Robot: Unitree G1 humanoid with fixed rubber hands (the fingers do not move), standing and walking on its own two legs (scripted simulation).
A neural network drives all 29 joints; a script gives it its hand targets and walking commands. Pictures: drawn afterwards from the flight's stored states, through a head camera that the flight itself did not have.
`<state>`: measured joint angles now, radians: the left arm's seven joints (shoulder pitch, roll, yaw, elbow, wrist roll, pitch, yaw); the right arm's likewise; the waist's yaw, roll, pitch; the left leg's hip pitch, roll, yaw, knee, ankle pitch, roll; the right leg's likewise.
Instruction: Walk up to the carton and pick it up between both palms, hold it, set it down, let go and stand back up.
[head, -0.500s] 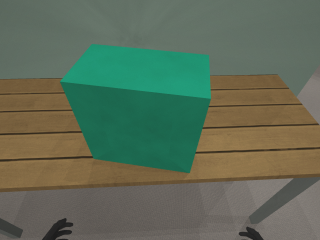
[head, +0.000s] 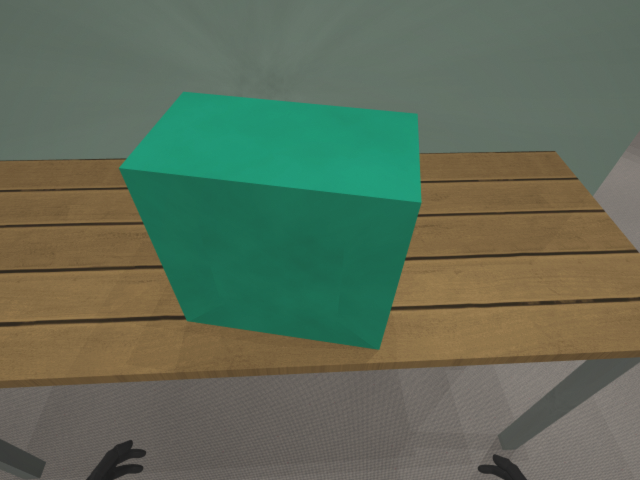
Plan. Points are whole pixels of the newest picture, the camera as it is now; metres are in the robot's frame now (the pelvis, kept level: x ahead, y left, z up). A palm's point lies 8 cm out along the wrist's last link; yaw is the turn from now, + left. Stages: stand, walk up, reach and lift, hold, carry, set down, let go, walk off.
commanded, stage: stand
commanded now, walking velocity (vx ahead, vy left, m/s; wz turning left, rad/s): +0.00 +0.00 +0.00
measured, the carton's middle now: (288, 229) +0.44 +0.06 +0.08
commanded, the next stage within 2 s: walk up in 0.40 s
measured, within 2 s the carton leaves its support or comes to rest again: neither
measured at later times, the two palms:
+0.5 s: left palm out of the picture +0.13 +0.28 -0.08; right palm out of the picture +0.12 -0.26 -0.10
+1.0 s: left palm out of the picture +0.11 +0.37 -0.09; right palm out of the picture +0.11 -0.23 -0.09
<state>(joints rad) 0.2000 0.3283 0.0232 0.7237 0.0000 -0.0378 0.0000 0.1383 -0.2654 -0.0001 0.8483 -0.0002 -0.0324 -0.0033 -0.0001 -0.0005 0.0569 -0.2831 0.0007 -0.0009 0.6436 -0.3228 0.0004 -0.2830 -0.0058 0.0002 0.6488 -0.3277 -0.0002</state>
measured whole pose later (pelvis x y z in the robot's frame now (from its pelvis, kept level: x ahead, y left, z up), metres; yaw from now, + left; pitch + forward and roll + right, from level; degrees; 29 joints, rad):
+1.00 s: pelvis +0.02 +0.06 +0.01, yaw +1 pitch -1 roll -3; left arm 0.26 0.39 0.05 0.74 0.00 -0.05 0.01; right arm 0.18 -0.34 -0.01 0.87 0.00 -0.02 0.03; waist 0.00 0.01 0.09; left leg -0.30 0.01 -0.01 0.63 -0.32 0.04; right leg -0.35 -0.01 0.00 0.77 -0.48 0.00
